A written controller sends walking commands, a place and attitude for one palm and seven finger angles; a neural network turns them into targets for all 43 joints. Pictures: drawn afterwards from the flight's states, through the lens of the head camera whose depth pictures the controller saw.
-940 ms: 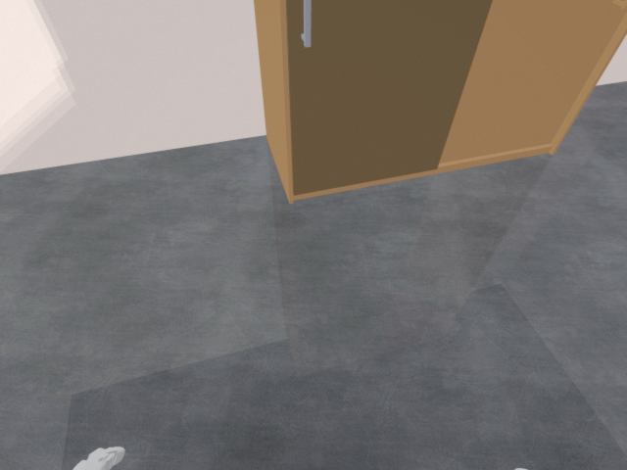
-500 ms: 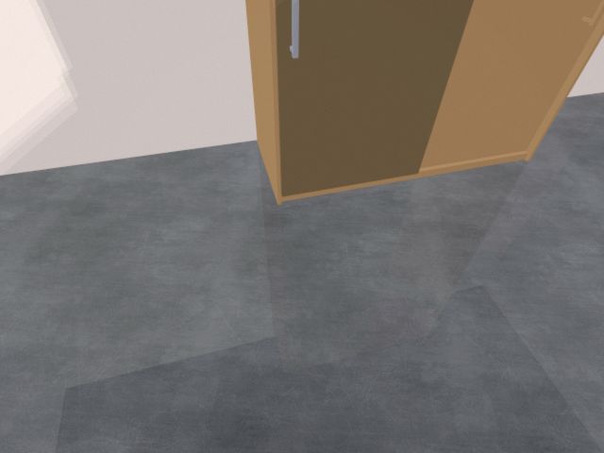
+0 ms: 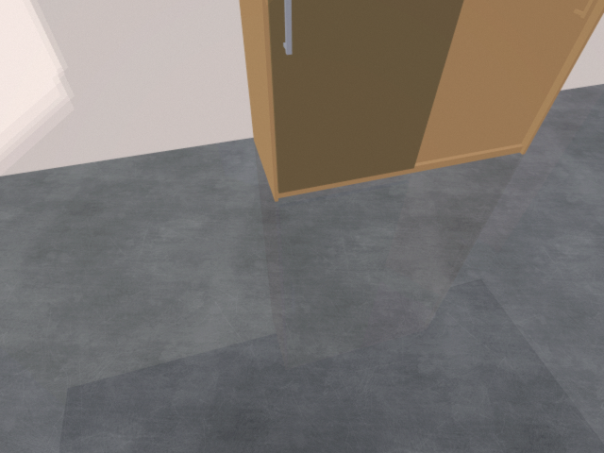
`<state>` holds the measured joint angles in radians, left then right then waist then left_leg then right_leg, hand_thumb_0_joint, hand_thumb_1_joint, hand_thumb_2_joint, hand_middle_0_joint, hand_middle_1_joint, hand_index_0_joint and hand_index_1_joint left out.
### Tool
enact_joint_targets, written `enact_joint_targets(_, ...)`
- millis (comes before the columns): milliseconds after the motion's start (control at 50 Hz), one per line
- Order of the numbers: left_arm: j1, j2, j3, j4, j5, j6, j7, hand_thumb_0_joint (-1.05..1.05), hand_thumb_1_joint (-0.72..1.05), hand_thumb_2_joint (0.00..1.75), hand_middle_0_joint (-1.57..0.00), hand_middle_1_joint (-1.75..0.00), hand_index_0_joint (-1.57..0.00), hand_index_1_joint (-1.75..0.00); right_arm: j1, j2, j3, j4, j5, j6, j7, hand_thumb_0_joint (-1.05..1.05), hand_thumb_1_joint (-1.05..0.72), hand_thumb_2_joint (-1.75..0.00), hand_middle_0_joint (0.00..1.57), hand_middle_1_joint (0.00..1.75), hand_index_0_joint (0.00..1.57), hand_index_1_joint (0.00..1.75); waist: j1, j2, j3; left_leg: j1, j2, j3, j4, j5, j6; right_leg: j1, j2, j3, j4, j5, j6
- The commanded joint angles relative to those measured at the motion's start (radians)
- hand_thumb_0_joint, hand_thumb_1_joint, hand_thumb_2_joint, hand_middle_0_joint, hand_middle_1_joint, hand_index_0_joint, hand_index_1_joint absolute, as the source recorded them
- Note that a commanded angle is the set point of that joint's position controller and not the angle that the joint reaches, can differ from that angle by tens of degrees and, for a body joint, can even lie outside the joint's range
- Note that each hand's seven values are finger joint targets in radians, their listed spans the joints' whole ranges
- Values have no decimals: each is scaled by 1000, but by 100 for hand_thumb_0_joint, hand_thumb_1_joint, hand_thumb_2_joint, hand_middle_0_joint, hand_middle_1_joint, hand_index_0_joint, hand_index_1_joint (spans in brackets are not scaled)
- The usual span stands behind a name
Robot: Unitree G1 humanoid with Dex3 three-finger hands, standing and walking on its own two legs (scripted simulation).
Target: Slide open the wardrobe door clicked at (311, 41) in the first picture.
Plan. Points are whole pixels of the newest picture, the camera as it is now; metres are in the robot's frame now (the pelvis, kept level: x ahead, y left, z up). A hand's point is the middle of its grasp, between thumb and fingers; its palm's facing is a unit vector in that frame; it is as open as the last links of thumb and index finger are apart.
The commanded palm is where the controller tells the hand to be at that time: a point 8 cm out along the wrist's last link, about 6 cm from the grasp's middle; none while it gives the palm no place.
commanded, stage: look at it before walking up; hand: left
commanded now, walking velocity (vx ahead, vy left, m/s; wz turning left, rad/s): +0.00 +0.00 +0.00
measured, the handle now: out of the picture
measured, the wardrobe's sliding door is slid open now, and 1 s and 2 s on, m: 0.00 0.00 0.00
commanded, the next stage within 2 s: walk to a spot facing it in 0.60 s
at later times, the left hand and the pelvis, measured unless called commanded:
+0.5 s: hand out of the picture +0.07 +0.25 -0.15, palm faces -0.03 -0.94 -0.33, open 7.4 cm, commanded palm none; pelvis +0.00 +0.00 +0.00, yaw +0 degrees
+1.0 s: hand out of the picture +0.05 +0.20 -0.18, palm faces -0.10 -0.97 -0.22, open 7.4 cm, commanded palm none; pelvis +0.04 -0.01 -0.01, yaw -8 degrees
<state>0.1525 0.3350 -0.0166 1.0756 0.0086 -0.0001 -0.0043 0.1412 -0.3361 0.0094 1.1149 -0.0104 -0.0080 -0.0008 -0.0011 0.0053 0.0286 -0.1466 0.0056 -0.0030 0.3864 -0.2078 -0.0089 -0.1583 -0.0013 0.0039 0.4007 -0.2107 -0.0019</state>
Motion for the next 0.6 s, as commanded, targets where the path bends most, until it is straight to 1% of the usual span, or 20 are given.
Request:
enact_joint_targets(0, -41, 203, 49, -61, 2, -26, 16, 0, 90, 90, -20, -30, -20, -30, -49, -200, -42, -66, 2, -28, -12, 0, -90, -90, 20, 30, 20, 30, 5, -15, -49, -8, 108, -98, -69, 95, 37, 1, -117, 106, -77, 68, -29)
enact_joint_targets(40, -39, 204, 50, -62, 3, -27, 16, 0, 90, 90, -20, -30, -20, -30, -50, -201, -43, -65, 3, -28, -12, 0, -90, -90, 20, 30, 20, 30, 5, -21, -58, 1, 109, -96, -63, 111, 36, 5, -118, 104, -75, 90, -31)
enact_joint_targets(60, -43, 204, 49, -60, 3, -27, 16, 0, 90, 90, -20, -30, -20, -30, -52, -200, -42, -65, 3, -28, -12, 0, -90, -90, 20, 30, 20, 30, 4, -20, -46, -5, 108, -96, -66, 108, 36, 0, -119, 106, -77, 89, -30)
enact_joint_targets(100, -40, 203, 49, -60, 2, -28, 16, 0, 90, 90, -20, -30, -20, -30, -53, -200, -43, -65, 2, -28, -12, 0, -90, -90, 20, 30, 20, 30, 3, -10, -56, 5, 108, -94, -63, 122, 35, 5, -119, 107, -75, 110, -31)
enact_joint_targets(140, -39, 205, 49, -61, 3, -30, 17, 0, 90, 90, -20, -30, -20, -30, -52, -197, -44, -66, 4, -27, -12, 0, -90, -90, 20, 30, 20, 30, 3, -22, -60, 8, 109, -93, -60, 131, 35, 10, -120, 108, -76, 127, -32)
enact_joint_targets(200, -43, 205, 49, -59, 3, -29, 17, 0, 90, 90, -20, -30, -20, -30, -57, -199, -44, -66, 3, -27, -12, 0, -90, -90, 20, 30, 20, 30, 2, -16, -49, 10, 110, -89, -64, 130, 33, 4, -120, 106, -80, 128, -31)
enact_joint_targets(240, -42, 206, 50, -62, 3, -29, 17, 0, 90, 90, -20, -30, -20, -30, -58, -200, -44, -68, 3, -26, -12, 0, -90, -90, 20, 30, 20, 30, 3, -6, -49, 8, 110, -92, -68, 122, 33, 5, -119, 105, -82, 114, -31)
enact_joint_targets(260, -45, 205, 49, -59, 3, -27, 16, 0, 90, 90, -20, -30, -20, -30, -61, -200, -42, -67, 3, -26, -12, 0, -90, -90, 20, 30, 20, 30, 4, -3, -39, 1, 110, -93, -74, 108, 33, 1, -119, 103, -84, 97, -29)
enact_joint_targets(300, -43, 205, 49, -58, 3, -27, 15, 0, 90, 90, -20, -30, -20, -30, -63, -199, -42, -66, 3, -26, -12, 0, -90, -90, 20, 30, 20, 30, 5, -7, -35, 0, 109, -94, -74, 100, 33, 0, -119, 107, -93, 81, -29)
enact_joint_targets(320, -41, 205, 49, -59, 3, -27, 15, 0, 90, 90, -20, -30, -20, -30, -62, -201, -42, -68, 3, -26, -12, 0, -90, -90, 20, 30, 20, 30, 4, -16, -43, 9, 108, -96, -72, 109, 33, 0, -119, 107, -91, 90, -29)
enact_joint_targets(340, -39, 205, 49, -59, 4, -28, 15, 0, 90, 90, -20, -30, -20, -30, -60, -200, -42, -69, 4, -26, -12, 0, -90, -90, 20, 30, 20, 30, 4, -10, -46, 10, 110, -97, -71, 116, 35, 3, -120, 106, -91, 98, -30)
enact_joint_targets(380, -38, 206, 48, -58, 3, -29, 15, 0, 90, 90, -20, -30, -20, -30, -61, -201, -43, -67, 3, -26, -12, 0, -90, -90, 20, 30, 20, 30, 3, -17, -56, 18, 110, -96, -69, 125, 34, 7, -121, 106, -90, 111, -29)
enact_joint_targets(400, -40, 206, 49, -58, 2, -29, 15, 0, 90, 90, -20, -30, -20, -30, -64, -203, -42, -66, 3, -26, -12, 0, -90, -90, 20, 30, 20, 30, 4, -11, -46, 16, 109, -95, -71, 121, 33, 5, -121, 106, -93, 108, -29)
enact_joint_targets(460, -39, 206, 48, -56, 3, -29, 15, 0, 90, 90, -20, -30, -20, -30, -64, -202, -42, -67, 3, -26, -13, 0, -90, -90, 20, 30, 20, 30, 2, -12, -53, 24, 111, -96, -72, 137, 33, 9, -120, 103, -89, 129, -29)
enact_joint_targets(500, -38, 206, 48, -55, 2, -28, 15, 0, 90, 90, -20, -30, -20, -30, -65, -205, -42, -67, 4, -27, -13, 0, -90, -90, 20, 30, 20, 30, 4, -1, -55, 25, 113, -94, -75, 140, 33, 13, -120, 99, -88, 133, -28)
enact_joint_targets(580, -35, 207, 47, -52, 3, -28, 15, 0, 90, 90, -20, -30, -20, -30, -66, -203, -42, -66, 4, -25, -12, 0, -90, -90, 20, 30, 20, 30, 4, -13, -48, 21, 111, -94, -77, 129, 33, 12, -121, 103, -96, 123, -28)
